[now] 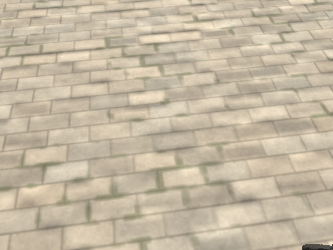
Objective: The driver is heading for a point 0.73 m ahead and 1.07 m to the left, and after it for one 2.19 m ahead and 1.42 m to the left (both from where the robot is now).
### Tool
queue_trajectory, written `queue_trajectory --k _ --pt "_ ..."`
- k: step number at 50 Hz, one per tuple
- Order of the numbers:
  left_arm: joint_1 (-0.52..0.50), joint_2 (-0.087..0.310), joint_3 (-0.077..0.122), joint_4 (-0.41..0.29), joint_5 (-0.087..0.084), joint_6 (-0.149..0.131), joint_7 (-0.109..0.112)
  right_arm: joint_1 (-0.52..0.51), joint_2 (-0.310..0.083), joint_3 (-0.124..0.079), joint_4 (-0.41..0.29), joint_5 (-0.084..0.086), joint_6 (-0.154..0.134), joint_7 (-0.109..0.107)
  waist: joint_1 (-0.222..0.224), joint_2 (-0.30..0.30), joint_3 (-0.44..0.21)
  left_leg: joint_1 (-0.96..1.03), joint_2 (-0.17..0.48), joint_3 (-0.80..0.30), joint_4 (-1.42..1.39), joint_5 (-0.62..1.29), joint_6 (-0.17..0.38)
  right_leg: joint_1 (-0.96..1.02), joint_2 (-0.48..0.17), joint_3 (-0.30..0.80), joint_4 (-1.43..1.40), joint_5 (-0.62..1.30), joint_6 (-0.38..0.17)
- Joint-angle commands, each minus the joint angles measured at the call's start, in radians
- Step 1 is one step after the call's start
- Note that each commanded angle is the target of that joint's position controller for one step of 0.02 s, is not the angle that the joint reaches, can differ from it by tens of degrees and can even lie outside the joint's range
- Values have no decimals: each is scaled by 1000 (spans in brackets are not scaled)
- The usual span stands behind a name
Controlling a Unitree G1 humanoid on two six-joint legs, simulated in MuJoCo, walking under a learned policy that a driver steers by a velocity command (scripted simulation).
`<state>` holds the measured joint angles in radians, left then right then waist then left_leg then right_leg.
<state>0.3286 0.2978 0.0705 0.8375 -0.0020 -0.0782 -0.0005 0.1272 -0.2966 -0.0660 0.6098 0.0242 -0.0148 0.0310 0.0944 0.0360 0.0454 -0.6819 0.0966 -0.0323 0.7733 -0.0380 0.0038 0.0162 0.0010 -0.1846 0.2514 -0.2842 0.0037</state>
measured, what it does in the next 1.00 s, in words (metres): walks ahead, turning left: left foot, then right foot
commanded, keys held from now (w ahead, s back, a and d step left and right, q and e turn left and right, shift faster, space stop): w+q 0.56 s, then w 0.44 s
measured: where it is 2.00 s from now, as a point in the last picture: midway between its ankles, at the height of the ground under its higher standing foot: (98, 132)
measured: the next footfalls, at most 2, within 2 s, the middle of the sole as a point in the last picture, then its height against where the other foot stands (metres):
left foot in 0.12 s outside the picture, level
right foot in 0.62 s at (186, 223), level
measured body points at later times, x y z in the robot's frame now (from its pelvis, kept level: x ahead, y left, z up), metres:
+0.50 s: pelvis +0.28 +0.06 +0.00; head +0.31 +0.09 +0.45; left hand +0.43 +0.36 -0.08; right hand +0.42 -0.20 -0.09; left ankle +0.20 +0.13 -0.74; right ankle +0.52 -0.06 -0.69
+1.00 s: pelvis +0.55 +0.13 +0.00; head +0.57 +0.15 +0.45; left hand +0.42 +0.38 -0.12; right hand +0.85 +0.02 -0.08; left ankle +0.63 +0.33 -0.70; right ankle +0.53 -0.01 -0.74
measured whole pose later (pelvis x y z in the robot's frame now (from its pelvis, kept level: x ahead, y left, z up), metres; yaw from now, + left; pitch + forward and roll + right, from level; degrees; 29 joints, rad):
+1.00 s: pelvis +0.55 +0.13 +0.00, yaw +26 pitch +2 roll -2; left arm 0.39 0.29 0.05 0.85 -0.02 -0.07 -0.02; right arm 0.08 -0.27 -0.03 0.66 0.01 -0.06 0.02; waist 0.11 0.03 0.03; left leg -0.60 0.07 -0.04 0.61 -0.04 0.00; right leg -0.03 0.03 -0.03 0.25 -0.26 -0.01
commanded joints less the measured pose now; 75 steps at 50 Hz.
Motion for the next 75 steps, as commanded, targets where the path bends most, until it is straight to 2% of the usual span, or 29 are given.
queue_trajectory --k 1,4,6,7,8,9,10,11,12,17,25,30,31,32,33,34,37,45,51,54,55,56,57,58,59,61,64,69,75 --pt "-34 185 43 -51 -16 -2 4 -112 -35 -3 -103 4 -16 20 -10 -100 38 23 -13 48 -99 11 28 6 -274 68 -76 400 -141" --pt "-39 229 58 -48 -33 16 10 -61 -85 -28 -108 -6 -8 25 -72 -135 -18 164 -92 119 -139 -134 88 69 -282 9 93 825 -112" --pt "-51 215 51 -55 -36 26 18 221 -174 -82 -34 -3 2 10 -229 -103 -166 569 -170 133 -223 -84 158 -64 -232 -40 473 904 -64" --pt "-10 123 18 -77 12 21 16 338 -258 -105 -5 7 12 -13 -237 92 -249 868 15 -155 -222 -48 225 -358 -167 -36 805 294 -19" --pt "22 51 -13 -145 16 -9 7 271 -328 -102 -48 8 -5 -9 -139 266 -387 1083 229 -771 -411 -330 431 -717 43 137 1117 -325 25" --pt "-91 159 9 -156 -22 -41 -6 283 -235 -78 -52 1 -23 1 -217 109 -382 1062 229 -769 -492 -397 391 -823 -10 288 1163 -263 9" --pt "-148 163 8 -180 -44 -57 -13 256 -193 -63 -39 -6 -37 2 -203 83 -245 949 197 -626 -493 -341 350 -861 -48 271 1113 -177 -11" --pt "-147 147 4 -168 -26 -62 -6 196 -167 -53 -39 -6 -44 2 -152 -14 -161 792 150 -511 -491 -220 314 -804 -91 272 1019 -100 -12" --pt "-141 153 10 -158 0 -59 0 137 -140 -44 -46 -11 -46 -1 -115 -16 -128 679 114 -430 -497 -108 294 -734 -118 275 933 -57 -3" --pt "-162 108 3 -164 22 -16 0 122 -149 -42 -31 -17 -52 -30 -78 -1 -70 465 44 -285 -551 114 296 -643 -106 243 732 83 62" --pt "-403 86 -10 -232 -2 -33 -25 241 -164 -48 45 3 -33 -49 -169 42 -25 468 9 -307 -474 -67 213 -526 -12 259 288 373 56" --pt "-225 141 25 -192 3 -53 -25 230 -117 -35 59 -5 -18 -52 -73 92 -95 550 -3 -364 -261 65 157 -284 -4 234 191 240 -30" --pt "-92 180 37 -178 22 -58 -20 235 -64 -14 49 -16 -22 -48 -15 34 -220 465 -52 -302 -34 19 121 -46 -127 340 223 231 -94" --pt "40 266 62 -142 35 -48 -18 382 -8 5 46 6 -30 -47 -41 -241 -377 125 -199 -164 320 -313 32 329 -348 756 180 58 -271" --pt "77 208 54 -116 -2 -40 -30 393 -68 1 56 16 -37 -50 -28 -320 -365 -50 -177 -163 486 -541 15 350 -416 1019 57 -226 -306" --pt "22 139 34 -129 -11 -36 -27 281 -142 -18 51 18 -37 -49 -5 -196 -207 -111 -131 -176 543 -465 13 225 -376 908 26 -305 -262" --pt "-92 79 6 -131 16 -24 -19 127 -115 -19 12 -14 -43 -43 -60 -113 -30 -37 -37 -111 416 -312 20 -89 -257 598 -25 -24 -211" --pt "-45 149 20 -78 -13 -21 -13 -6 -19 23 -10 -20 -58 -19 -44 -114 -20 84 -9 -8 -42 -38 -7 -173 -197 328 -110 274 -214" --pt "49 178 24 -24 -29 5 -10 -139 -49 16 -47 -4 -67 3 -17 -122 7 155 -48 13 -230 0 18 -76 -247 311 -63 302 -176" --pt "29 185 23 -18 -29 20 -2 21 -109 -16 0 -13 -67 1 -126 -112 -90 415 -100 65 -307 -40 75 -57 -213 238 148 592 -126" --pt "29 152 9 -27 -15 19 3 173 -160 -40 41 -15 -63 -8 -191 -83 -194 640 -59 17 -289 -35 113 -150 -166 181 354 577 -89" --pt "90 67 -22 -73 12 4 3 299 -270 -63 53 -32 -53 -17 -196 125 -345 1002 191 -378 -288 -77 250 -493 -53 116 737 239 -17" --pt "94 59 -29 -75 5 -19 1 328 -248 -58 69 -5 -48 -12 -194 253 -409 1085 269 -711 -447 -257 348 -714 34 210 941 -270 4" --pt "23 146 -6 -94 -20 -37 -9 275 -187 -36 61 -3 -51 -8 -198 162 -277 997 238 -638 -476 -344 310 -826 -28 264 1014 -241 -9" --pt "-49 147 -6 -112 -30 -47 -12 218 -155 -27 50 -11 -54 -8 -183 107 -180 875 193 -513 -486 -293 283 -834 -67 249 990 -154 -22" --pt "-76 135 -2 -114 4 -44 -7 129 -112 -14 37 -25 -57 -6 -121 34 -86 658 121 -377 -532 -108 256 -737 -115 252 856 -39 -9" --pt "-69 98 -6 -122 15 -24 -10 103 -114 -18 38 -21 -60 -16 -76 51 -73 522 85 -305 -584 15 277 -643 -108 239 749 20 29" --pt "-270 55 -25 -181 14 -22 -13 173 -164 -39 76 -8 -57 -41 -130 26 -18 422 26 -214 -589 -3 233 -566 -55 236 401 309 57" --pt "-361 106 -10 -219 -5 -37 -27 258 -167 -45 115 3 -41 -52 -143 43 -20 508 66 -327 -473 -90 190 -463 -21 277 247 302 26"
